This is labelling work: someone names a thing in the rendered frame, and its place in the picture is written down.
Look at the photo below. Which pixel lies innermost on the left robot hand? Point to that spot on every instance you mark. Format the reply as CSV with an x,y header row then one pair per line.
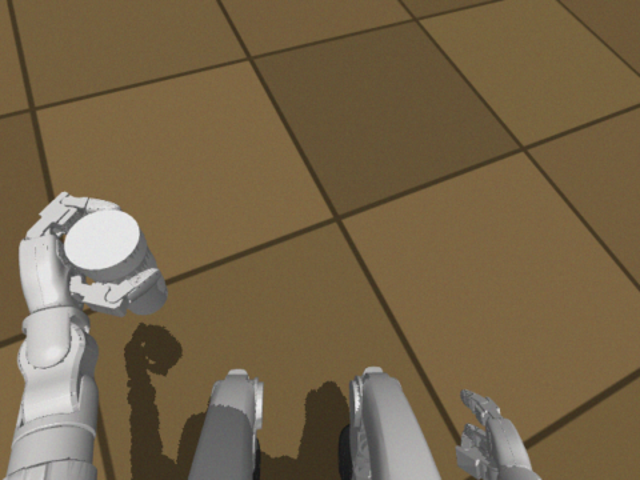
x,y
48,278

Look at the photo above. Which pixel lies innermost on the left robot arm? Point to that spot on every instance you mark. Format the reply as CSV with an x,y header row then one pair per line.
x,y
57,420

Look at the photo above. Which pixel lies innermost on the right robot hand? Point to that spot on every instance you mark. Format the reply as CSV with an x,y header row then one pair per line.
x,y
484,454

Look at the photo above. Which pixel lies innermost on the cup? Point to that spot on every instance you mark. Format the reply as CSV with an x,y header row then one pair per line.
x,y
109,246

